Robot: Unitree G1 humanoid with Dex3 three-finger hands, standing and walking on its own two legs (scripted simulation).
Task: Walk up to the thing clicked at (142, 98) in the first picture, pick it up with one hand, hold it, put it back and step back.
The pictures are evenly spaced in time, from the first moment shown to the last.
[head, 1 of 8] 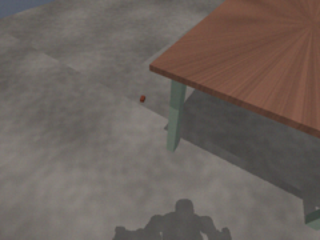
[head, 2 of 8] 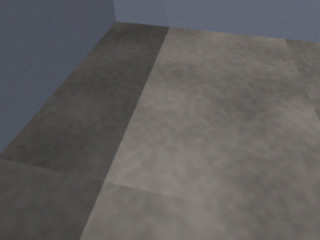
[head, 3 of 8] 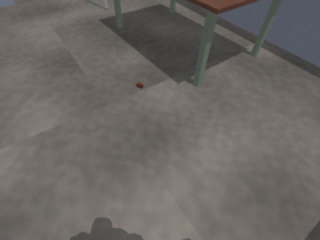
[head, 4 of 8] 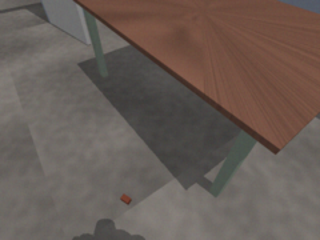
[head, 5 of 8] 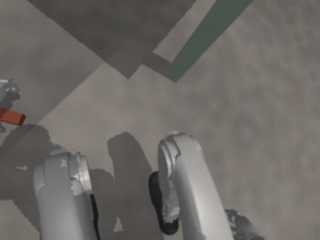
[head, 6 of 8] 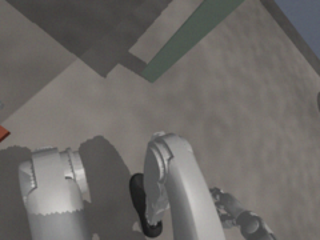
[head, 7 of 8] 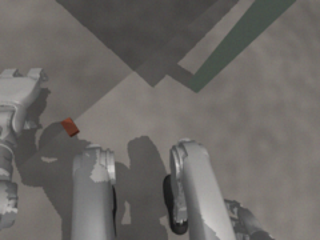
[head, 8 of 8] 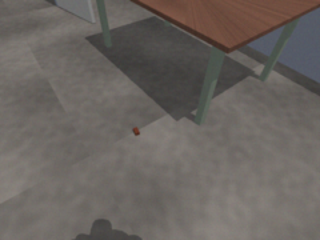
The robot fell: no
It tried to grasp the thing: yes
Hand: left
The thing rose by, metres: 0.00
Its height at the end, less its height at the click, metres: +0.00
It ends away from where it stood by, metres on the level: 0.07
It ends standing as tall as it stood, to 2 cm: yes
